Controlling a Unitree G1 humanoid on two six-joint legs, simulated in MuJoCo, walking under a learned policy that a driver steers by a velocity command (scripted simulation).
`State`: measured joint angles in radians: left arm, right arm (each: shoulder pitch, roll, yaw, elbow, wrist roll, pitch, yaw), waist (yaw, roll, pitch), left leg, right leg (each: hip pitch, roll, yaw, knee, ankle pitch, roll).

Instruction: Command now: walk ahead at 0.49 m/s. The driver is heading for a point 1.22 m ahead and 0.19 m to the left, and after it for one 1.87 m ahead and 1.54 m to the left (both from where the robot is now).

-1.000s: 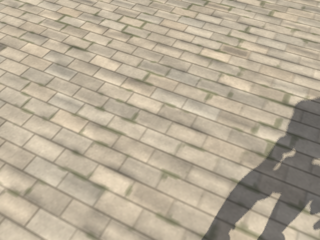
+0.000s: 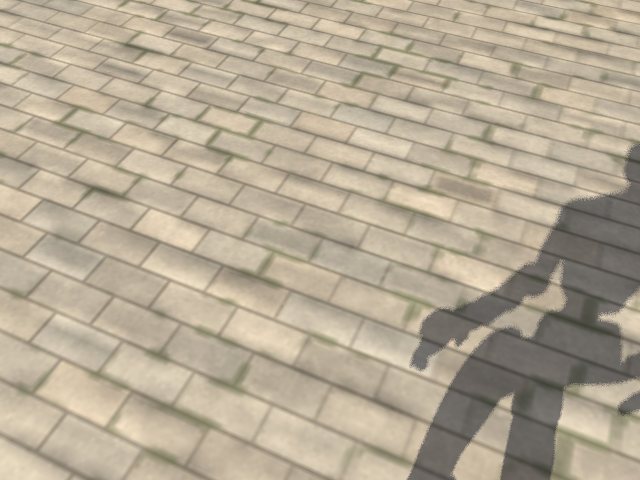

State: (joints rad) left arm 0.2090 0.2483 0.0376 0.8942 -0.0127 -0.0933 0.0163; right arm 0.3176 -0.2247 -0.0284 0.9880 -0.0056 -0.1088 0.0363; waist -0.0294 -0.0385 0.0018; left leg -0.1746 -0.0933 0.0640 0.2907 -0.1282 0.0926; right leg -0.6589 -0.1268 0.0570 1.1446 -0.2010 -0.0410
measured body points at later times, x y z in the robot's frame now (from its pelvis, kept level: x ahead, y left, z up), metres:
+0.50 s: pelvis +0.28 -0.08 +0.00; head +0.29 -0.10 +0.45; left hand +0.33 +0.18 -0.12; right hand +0.36 -0.35 -0.14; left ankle +0.28 +0.08 -0.66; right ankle +0.30 -0.16 -0.74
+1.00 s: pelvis +0.55 -0.01 -0.01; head +0.58 +0.00 +0.44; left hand +0.58 +0.25 -0.15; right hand +0.67 -0.27 -0.13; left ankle +0.61 +0.07 -0.74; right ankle +0.44 -0.16 -0.65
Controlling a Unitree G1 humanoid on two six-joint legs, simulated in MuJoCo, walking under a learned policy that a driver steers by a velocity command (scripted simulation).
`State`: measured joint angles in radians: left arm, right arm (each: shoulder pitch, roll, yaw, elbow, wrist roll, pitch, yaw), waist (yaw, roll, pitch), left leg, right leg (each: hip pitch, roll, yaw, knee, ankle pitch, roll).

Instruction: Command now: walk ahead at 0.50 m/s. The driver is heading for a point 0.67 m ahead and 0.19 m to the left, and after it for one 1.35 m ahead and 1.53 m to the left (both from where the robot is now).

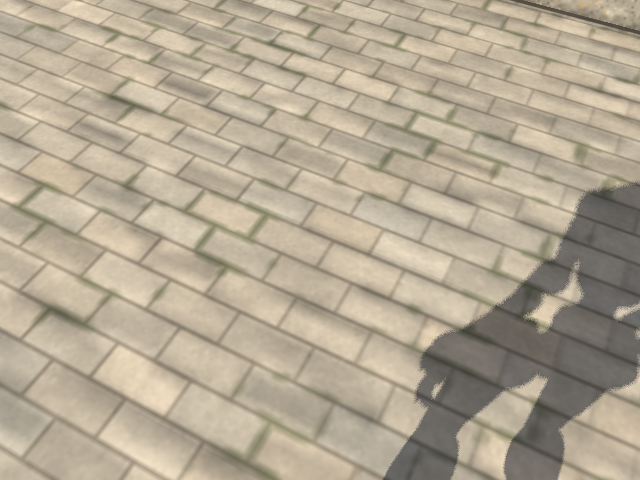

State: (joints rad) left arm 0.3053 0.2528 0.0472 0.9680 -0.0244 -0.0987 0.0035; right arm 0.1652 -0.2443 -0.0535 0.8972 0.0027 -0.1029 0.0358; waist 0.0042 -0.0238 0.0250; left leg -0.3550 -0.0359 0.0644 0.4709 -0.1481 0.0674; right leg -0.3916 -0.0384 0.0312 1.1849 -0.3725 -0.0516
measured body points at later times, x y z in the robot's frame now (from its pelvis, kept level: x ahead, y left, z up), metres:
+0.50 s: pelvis +0.27 -0.05 -0.01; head +0.31 -0.06 +0.44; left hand +0.45 +0.21 -0.10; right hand +0.26 -0.32 -0.15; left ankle +0.09 +0.08 -0.67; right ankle +0.37 -0.15 -0.74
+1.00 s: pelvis +0.51 +0.04 -0.02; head +0.54 +0.06 +0.43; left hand +0.42 +0.31 -0.16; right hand +0.78 -0.13 -0.11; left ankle +0.58 +0.15 -0.74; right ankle +0.38 -0.15 -0.71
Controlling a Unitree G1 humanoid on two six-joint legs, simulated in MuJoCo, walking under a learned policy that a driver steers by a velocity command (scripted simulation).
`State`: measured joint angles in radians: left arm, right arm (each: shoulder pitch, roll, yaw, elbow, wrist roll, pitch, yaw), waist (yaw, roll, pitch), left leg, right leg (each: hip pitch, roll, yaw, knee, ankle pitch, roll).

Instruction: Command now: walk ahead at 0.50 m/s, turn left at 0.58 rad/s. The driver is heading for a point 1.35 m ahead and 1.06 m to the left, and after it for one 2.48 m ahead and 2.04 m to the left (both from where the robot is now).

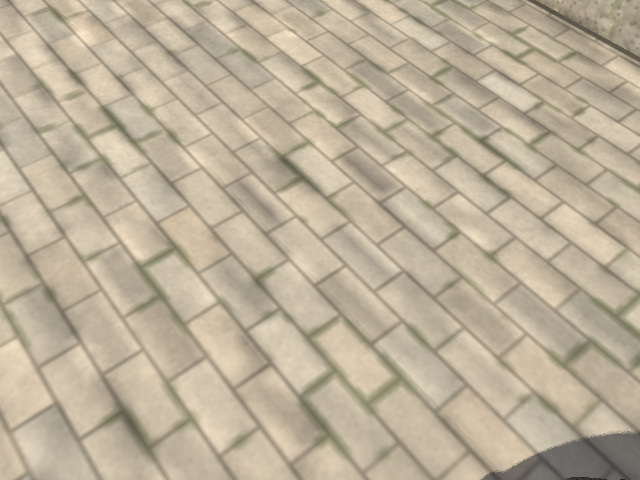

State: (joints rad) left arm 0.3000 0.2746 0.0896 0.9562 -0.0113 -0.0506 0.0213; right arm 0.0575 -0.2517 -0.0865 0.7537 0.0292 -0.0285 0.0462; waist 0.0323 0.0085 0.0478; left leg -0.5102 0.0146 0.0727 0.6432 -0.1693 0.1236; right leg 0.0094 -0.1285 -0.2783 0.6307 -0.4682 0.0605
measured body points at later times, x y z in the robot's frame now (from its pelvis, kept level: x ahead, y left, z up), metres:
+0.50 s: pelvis +0.29 +0.01 +0.01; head +0.31 +0.03 +0.46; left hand +0.46 +0.30 -0.06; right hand +0.38 -0.27 -0.11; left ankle +0.11 +0.08 -0.71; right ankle +0.44 -0.07 -0.72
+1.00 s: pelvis +0.48 +0.11 +0.00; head +0.52 +0.15 +0.45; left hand +0.39 +0.40 -0.12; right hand +0.81 +0.01 -0.06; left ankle +0.53 +0.24 -0.72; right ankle +0.44 -0.08 -0.68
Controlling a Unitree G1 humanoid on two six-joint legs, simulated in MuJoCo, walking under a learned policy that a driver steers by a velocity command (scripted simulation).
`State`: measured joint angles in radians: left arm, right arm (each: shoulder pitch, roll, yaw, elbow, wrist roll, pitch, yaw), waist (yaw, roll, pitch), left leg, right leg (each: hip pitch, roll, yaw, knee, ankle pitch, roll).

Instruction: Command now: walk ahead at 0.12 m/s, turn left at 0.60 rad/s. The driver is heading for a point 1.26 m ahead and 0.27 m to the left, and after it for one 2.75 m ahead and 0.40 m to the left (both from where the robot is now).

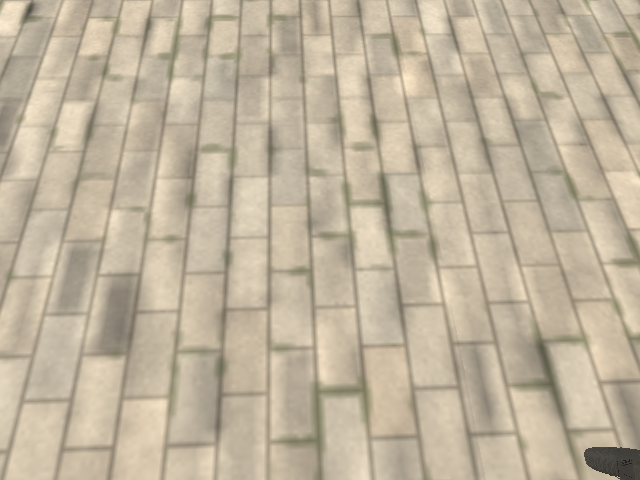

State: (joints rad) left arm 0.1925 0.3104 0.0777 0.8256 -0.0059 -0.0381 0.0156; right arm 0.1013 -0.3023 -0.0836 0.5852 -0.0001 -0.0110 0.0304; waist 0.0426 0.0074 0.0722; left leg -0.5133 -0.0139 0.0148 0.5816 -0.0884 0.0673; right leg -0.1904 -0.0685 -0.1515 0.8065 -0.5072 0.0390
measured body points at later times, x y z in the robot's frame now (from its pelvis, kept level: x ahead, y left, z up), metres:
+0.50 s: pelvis +0.07 -0.04 +0.01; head +0.09 -0.05 +0.46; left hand +0.14 +0.25 -0.09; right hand +0.29 -0.26 -0.08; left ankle +0.10 +0.08 -0.71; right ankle +0.10 -0.16 -0.72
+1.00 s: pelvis +0.10 -0.03 +0.01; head +0.10 -0.03 +0.46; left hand +0.16 +0.25 -0.11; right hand +0.27 -0.26 -0.10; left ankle +0.06 +0.09 -0.72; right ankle +0.10 -0.16 -0.72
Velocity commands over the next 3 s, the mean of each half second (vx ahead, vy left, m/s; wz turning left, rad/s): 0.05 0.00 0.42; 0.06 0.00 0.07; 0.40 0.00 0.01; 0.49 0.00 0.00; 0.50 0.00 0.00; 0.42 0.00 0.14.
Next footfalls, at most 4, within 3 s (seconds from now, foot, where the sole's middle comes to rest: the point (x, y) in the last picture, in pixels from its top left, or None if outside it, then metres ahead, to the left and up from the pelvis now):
0.40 right None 0.14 -0.15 -0.76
1.48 right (374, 438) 0.50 -0.07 -0.76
2.06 left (244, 322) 0.74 0.22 -0.76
2.58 right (327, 209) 1.08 0.04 -0.76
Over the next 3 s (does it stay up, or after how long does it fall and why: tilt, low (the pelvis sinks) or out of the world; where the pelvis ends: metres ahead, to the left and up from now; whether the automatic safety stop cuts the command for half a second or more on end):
stays up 1.10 0.14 0.02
